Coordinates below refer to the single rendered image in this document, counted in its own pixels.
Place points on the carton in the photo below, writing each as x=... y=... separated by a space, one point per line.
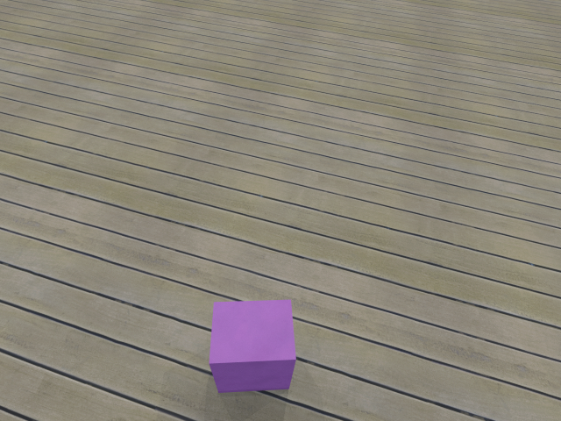
x=252 y=345

